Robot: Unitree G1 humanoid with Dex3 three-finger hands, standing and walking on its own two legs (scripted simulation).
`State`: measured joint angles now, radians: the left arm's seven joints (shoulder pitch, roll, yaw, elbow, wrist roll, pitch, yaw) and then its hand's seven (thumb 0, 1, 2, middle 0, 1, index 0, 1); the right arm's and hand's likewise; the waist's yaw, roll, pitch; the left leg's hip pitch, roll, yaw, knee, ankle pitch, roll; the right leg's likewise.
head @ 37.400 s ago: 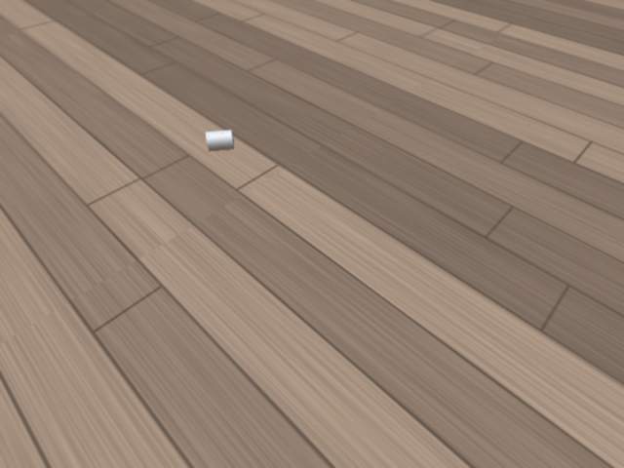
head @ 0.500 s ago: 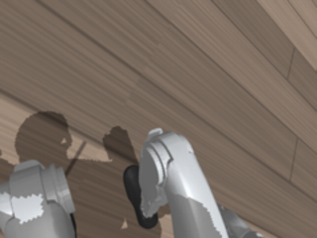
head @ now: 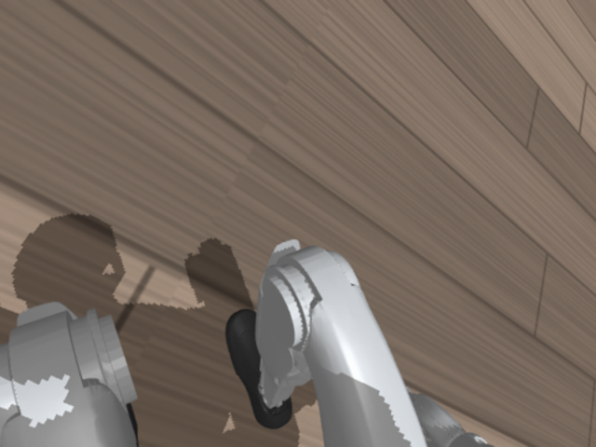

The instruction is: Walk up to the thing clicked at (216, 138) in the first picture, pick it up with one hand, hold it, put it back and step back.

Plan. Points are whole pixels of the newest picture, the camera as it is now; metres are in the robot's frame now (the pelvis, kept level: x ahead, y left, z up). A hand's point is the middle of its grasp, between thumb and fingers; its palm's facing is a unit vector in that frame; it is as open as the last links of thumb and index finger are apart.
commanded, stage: open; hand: left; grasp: from above
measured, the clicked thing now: out of the picture +0.43 +0.39 -0.26
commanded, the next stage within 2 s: withdraw in 0.60 s
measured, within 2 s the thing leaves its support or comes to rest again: rests again in 0.02 s
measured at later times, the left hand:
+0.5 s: hand out of the picture +0.42 +0.39 -0.23, palm faces -0.44 -0.19 -0.88, open 13.9 cm
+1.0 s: hand out of the picture +0.44 +0.41 -0.18, palm faces -0.35 -0.10 -0.93, open 14.0 cm
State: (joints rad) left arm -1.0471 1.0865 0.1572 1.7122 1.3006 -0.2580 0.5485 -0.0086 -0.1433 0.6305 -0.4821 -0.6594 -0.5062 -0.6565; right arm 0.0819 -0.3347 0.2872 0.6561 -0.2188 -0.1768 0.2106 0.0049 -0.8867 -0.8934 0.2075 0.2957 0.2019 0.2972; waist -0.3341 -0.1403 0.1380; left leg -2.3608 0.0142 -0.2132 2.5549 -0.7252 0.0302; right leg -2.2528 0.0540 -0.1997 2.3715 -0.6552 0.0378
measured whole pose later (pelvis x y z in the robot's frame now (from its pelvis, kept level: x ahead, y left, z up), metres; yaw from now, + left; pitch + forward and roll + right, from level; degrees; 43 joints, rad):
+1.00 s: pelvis +0.00 +0.00 +0.01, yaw +0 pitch +31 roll -15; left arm -0.92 1.03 0.20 1.37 1.27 -0.25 0.41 0.00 -0.52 1.00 -0.09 -1.02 -0.09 -1.02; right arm 0.11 -0.33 0.22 0.64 -0.19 -0.13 0.22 0.01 -0.90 -0.90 0.21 0.30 0.20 0.30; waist -0.28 -0.08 0.07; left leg -2.36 0.00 -0.21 2.53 -0.73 0.03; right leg -2.24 0.05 -0.20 2.35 -0.67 0.03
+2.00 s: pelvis +0.00 +0.00 +0.09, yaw +7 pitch +36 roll -9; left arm -0.66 0.74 0.12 0.92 0.97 -0.18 0.09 0.00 -0.06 0.85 -0.20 -0.60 -0.19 -0.61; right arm 0.21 -0.27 0.04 0.66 -0.04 0.04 0.12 0.01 -0.89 -0.90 0.21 0.30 0.20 0.30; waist -0.13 0.05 -0.13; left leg -2.17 0.00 -0.08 2.21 -0.68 0.04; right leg -2.09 0.02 -0.09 2.11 -0.66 0.03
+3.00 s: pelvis +0.08 +0.01 +0.41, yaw +15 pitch +11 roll -3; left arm 0.52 0.22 0.03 -0.14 -0.07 0.46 0.04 0.01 0.90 0.90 -0.20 -0.30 -0.21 -0.30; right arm 0.32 -0.22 0.05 0.51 0.03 -0.19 -0.18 0.02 -0.90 -0.90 0.21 0.29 0.20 0.30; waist -0.06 0.06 -0.19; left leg -0.73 0.01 -0.06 1.02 -0.49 0.01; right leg -0.68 0.03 -0.05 0.94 -0.46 0.00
